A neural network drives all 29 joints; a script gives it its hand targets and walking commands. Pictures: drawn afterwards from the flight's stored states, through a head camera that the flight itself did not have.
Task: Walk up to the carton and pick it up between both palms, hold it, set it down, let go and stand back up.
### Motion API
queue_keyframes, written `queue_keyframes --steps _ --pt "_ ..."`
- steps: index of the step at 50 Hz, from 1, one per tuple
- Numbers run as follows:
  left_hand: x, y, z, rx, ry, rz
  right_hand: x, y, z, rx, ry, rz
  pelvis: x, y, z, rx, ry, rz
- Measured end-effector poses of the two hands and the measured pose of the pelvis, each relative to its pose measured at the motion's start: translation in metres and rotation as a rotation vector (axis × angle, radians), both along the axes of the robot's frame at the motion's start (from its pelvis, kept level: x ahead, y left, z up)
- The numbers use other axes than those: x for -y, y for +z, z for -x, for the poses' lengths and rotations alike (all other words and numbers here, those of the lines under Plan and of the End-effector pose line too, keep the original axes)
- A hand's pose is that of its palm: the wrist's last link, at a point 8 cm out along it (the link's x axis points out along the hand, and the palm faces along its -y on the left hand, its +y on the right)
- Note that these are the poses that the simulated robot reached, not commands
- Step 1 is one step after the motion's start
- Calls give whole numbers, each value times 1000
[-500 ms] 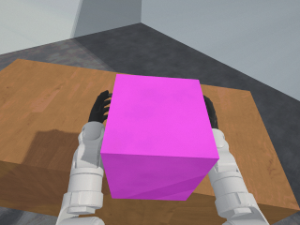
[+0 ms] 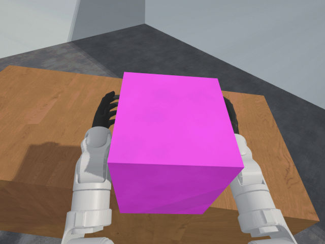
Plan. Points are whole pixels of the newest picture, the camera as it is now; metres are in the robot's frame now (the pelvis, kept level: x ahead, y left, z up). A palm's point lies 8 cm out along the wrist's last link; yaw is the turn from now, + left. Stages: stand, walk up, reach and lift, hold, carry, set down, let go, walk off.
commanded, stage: reach and lift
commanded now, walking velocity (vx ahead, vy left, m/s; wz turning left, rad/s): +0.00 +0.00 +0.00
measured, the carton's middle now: (166, 148) +0.32 -0.01 +0.11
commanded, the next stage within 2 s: hold in 0.22 s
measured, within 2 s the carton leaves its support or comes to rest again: neither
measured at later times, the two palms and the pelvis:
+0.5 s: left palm (99, 122) +0.35 +0.14 +0.16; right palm (230, 125) +0.35 -0.15 +0.16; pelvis +0.00 -0.01 +0.00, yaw -1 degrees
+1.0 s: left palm (94, 118) +0.35 +0.15 +0.18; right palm (228, 120) +0.35 -0.14 +0.17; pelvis +0.00 +0.00 +0.00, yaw +0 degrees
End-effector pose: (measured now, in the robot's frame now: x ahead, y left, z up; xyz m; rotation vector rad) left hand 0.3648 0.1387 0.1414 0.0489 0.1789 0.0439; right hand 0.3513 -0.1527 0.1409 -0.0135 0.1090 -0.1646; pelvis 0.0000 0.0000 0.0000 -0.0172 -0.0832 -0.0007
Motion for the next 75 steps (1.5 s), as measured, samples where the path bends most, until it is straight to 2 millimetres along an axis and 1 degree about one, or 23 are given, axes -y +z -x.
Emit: queue_keyframes --steps 7,12,21,22,25,28,33,37,41,56,75 --pt "0 -1 0 -13 -1 5 1 1 -1 -11 1 -1 2 0 0 9 -1 -2" --pt "0 5 0 11 1 -1 1 7 -1 14 5 6 4 0 -1 6 -1 -1" --pt "2 2 1 -19 -1 3 2 4 -1 -15 6 8 6 0 -1 24 3 -3" --pt "1 4 3 -11 5 7 2 5 0 -7 11 12 6 0 -1 21 0 -3" --pt "-2 19 10 45 29 2 -2 20 1 50 28 24 7 0 -2 18 -9 -2" --pt "-6 28 13 53 50 12 -6 28 -1 58 43 17 7 0 -2 31 -9 -3" --pt "-13 37 14 42 60 20 -12 35 -4 48 54 -7 8 0 -1 44 4 -3" --pt "-15 39 13 41 55 22 -14 39 -4 47 54 -17 7 0 -1 47 10 -3" --pt "-15 39 13 38 49 21 -14 39 -4 44 50 -19 5 0 -1 46 8 -3" --pt "-9 33 11 35 39 12 -8 30 -2 39 38 -11 2 0 -3 42 -8 -3" --pt "-11 35 13 41 47 20 -10 33 -2 45 47 -16 5 0 -5 49 0 -4"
